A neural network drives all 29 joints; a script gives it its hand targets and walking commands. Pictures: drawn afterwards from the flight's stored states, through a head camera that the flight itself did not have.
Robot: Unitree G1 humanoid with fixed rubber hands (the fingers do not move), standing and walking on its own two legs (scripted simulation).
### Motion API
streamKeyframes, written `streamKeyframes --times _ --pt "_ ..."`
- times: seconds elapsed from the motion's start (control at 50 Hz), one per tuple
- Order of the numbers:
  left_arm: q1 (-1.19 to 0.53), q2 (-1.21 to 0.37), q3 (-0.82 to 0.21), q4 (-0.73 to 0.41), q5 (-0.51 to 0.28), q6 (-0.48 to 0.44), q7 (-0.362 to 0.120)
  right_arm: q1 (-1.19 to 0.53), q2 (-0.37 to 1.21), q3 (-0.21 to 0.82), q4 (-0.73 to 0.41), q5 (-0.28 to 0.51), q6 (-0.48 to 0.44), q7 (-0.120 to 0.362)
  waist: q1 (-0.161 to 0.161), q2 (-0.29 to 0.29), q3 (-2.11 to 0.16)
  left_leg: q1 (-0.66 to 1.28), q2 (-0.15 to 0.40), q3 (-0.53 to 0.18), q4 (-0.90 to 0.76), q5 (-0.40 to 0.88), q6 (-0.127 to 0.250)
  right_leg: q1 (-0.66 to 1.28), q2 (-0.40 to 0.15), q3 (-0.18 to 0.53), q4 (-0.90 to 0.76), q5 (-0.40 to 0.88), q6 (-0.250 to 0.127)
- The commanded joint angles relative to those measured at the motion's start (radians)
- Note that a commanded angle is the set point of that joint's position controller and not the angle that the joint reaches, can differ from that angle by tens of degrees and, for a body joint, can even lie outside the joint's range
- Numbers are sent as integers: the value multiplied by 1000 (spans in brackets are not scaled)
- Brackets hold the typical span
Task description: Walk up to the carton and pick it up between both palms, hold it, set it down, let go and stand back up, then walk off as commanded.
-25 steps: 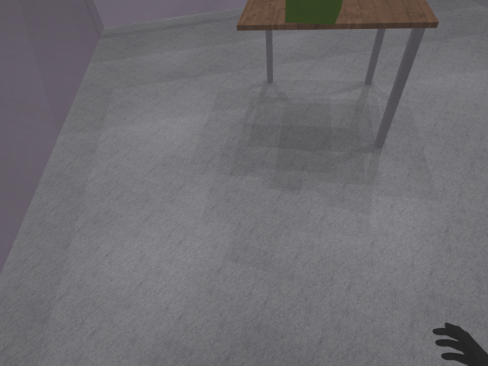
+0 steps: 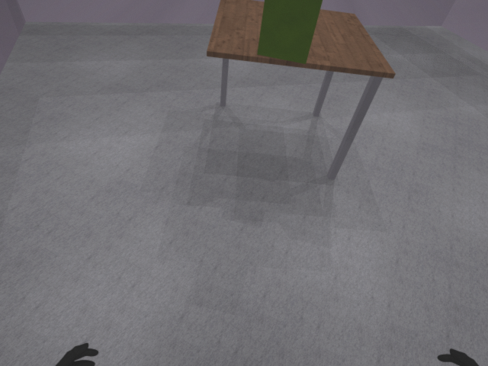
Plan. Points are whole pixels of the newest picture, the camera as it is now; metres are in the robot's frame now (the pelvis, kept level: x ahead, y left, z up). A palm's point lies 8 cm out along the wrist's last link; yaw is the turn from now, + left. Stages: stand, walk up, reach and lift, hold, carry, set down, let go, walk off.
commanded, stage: walk up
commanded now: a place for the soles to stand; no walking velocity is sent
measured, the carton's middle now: (290, 19) +1.39 -0.19 +0.06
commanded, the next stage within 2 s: none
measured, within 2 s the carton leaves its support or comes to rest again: neither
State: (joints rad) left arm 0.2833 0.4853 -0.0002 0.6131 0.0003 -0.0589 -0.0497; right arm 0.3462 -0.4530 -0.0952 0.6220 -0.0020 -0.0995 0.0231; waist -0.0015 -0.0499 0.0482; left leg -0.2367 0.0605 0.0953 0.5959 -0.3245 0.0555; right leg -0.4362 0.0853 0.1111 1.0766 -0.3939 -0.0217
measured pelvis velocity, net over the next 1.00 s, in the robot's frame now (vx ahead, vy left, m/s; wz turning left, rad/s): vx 0.26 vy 0.05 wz -0.15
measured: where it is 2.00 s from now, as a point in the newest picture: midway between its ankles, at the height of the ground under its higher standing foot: (215, 316)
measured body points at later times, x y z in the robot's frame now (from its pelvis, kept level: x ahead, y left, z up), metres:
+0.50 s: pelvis +0.14 -0.04 -0.02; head +0.15 -0.03 +0.43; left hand +0.28 +0.27 -0.10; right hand +0.21 -0.37 -0.08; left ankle +0.05 +0.08 -0.68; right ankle +0.19 -0.09 -0.74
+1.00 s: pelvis +0.26 +0.05 +0.00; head +0.29 +0.07 +0.44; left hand +0.41 +0.34 -0.11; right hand +0.31 -0.29 -0.06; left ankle +0.29 +0.11 -0.74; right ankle +0.20 -0.09 -0.70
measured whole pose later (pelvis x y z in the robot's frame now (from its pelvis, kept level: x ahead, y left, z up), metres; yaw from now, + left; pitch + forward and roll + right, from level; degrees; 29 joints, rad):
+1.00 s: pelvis +0.26 +0.05 +0.00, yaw -9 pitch -2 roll -4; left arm 0.36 0.47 0.00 0.61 0.00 -0.04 -0.06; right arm 0.36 -0.44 -0.06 0.62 0.00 -0.10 0.02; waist 0.00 0.00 0.06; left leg -0.27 0.01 0.05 0.62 -0.30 0.06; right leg -0.27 0.10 0.09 0.82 -0.35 -0.07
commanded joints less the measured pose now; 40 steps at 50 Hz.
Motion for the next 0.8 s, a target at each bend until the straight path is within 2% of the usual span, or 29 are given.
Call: streamKeyframes --times 0.0,0.04,0.06,0.14,0.18,0.2,0.24,0.26,0.28,0.3,0.32,0.34,0.36,0.38,0.4,0.42,0.46,0.5,0.52,0.54,0.56,0.58,0.62,0.64,0.66,0.68,0.7,0.72,0.78 --pt "-24 134 91 -6 10 18 -24 90 -223 -67 1 -1 -32 -17 -52 251 27 204 153 -149 -311 407 -31 -226 -53 -52 -56 194 -11" --pt "-59 130 84 -13 17 22 -30 53 -233 -67 -11 5 -33 -18 -45 232 54 153 143 -123 -333 369 -35 -200 -53 -66 -108 243 -6" --pt "-69 126 85 -29 10 24 -36 77 -231 -65 -12 0 -28 -18 -57 253 60 165 131 -118 -343 365 -49 -208 -52 -77 -134 242 -15" --pt "-144 118 76 -49 12 24 -36 78 -256 -74 -14 -25 -11 -19 -96 203 42 339 186 -140 -265 323 50 -299 -68 -90 -303 159 11" --pt "-152 108 75 -61 16 16 -37 91 -248 -68 -19 -18 -10 -14 -106 195 16 359 192 -124 -238 382 57 -264 -82 -115 -368 173 -4" --pt "-165 103 74 -66 14 15 -39 69 -263 -74 -22 -27 -7 -11 -99 226 -3 315 184 -89 -230 355 61 -189 -95 -133 -432 135 -2" --pt "-142 97 70 -63 24 3 -39 42 -262 -77 -29 -25 7 -10 -88 221 -64 365 189 -80 -151 377 77 -146 -82 -156 -521 184 -8" --pt "-108 100 79 -39 24 -3 -34 18 -262 -73 -40 -17 7 -12 -56 240 -71 320 198 -88 -114 389 89 -55 -86 -139 -563 190 -24" --pt "-45 108 91 -15 28 -15 -29 0 -245 -64 -41 -13 7 -12 -15 161 -102 226 179 -48 1 470 73 122 -66 -142 -632 212 -50" --pt "80 157 114 14 29 -27 -19 -12 -215 -49 -58 -8 9 -7 51 105 -211 131 107 7 193 439 43 352 -50 -92 -668 273 -75" --pt "182 206 141 31 28 -30 -6 12 -171 -27 -59 0 11 -4 96 8 -269 -59 52 -11 365 297 18 547 -138 106 -690 175 -90" --pt "211 270 160 28 34 -33 8 68 -108 -6 -66 6 10 0 87 -153 -329 -316 -51 -23 509 -184 -18 756 -343 458 -673 50 -161" --pt "192 277 149 17 21 -33 16 15 -167 -16 -53 5 17 -1 94 -10 -261 -409 -87 -104 553 -237 -22 693 -426 680 -790 -89 -242" --pt "161 271 150 16 10 -31 18 -5 -229 -24 -58 3 21 2 83 27 -191 -434 -45 -152 540 -191 -8 608 -424 683 -841 -199 -233" --pt "152 270 142 35 7 -32 21 -42 -256 -36 -45 3 22 6 81 23 -115 -435 -34 -177 575 -159 -6 537 -397 633 -848 -87 -179" --pt "123 235 137 31 -2 -35 23 -27 -243 -30 -40 8 29 8 52 56 -56 -414 -17 -187 571 -103 -14 461 -362 533 -838 42 -101" --pt "72 205 143 14 -7 -40 23 35 -226 -22 -17 15 44 12 11 26 6 -305 0 -171 492 -17 -8 341 -252 360 -885 140 64" --pt "96 190 137 18 -2 -43 29 47 -213 -24 1 14 55 16 8 16 8 -259 5 -167 421 22 -32 345 -210 283 -866 354 111" --pt "112 194 135 18 0 -42 27 48 -206 -29 -3 12 61 15 12 -20 -30 -228 -6 -140 374 -2 -35 369 -186 240 -871 374 131" --pt "118 189 141 11 2 -44 31 40 -211 -24 6 12 66 14 14 -35 -6 -233 -3 -137 381 26 -35 367 -181 243 -874 420 138" --pt "93 200 143 -2 3 -41 29 61 -199 -32 18 7 69 9 -3 -83 -22 -204 -9 -116 340 16 -29 357 -162 196 -896 418 176" --pt "100 186 140 -8 8 -39 28 43 -199 -29 3 7 73 11 22 -56 -18 -232 5 -124 335 30 -47 367 -170 214 -885 299 95" --pt "119 188 137 -9 13 -42 25 -17 -204 -30 1 7 68 11 47 -16 9 -318 35 -156 358 15 -37 364 -231 302 -897 24 -14" --pt "97 204 138 -12 14 -40 21 -25 -216 -32 -1 3 69 12 47 -43 31 -344 36 -166 335 -2 -46 357 -241 325 -914 -115 -64" --pt "108 196 138 -12 15 -40 19 -47 -226 -33 -5 0 60 13 53 -25 39 -377 52 -174 315 -1 -43 367 -254 332 -911 -138 -94" --pt "111 208 138 -1 15 -41 18 -52 -216 -36 -2 -4 56 13 56 -42 35 -377 43 -159 312 -9 -46 371 -260 343 -911 -167 -115" --pt "103 203 131 -15 16 -40 16 -60 -222 -38 -14 -3 50 14 56 -60 36 -400 42 -161 276 -32 -49 409 -256 337 -886 -122 -147" --pt "125 201 134 -9 21 -40 14 -80 -209 -33 -21 -14 40 14 77 -73 43 -408 38 -155 212 -66 -51 436 -269 324 -856 -61 -198" --pt "159 219 136 -10 19 -36 13 -101 -192 -30 -39 -12 12 11 92 -70 -17 -371 34 -151 119 -124 -34 497 -317 353 -767 175 -253"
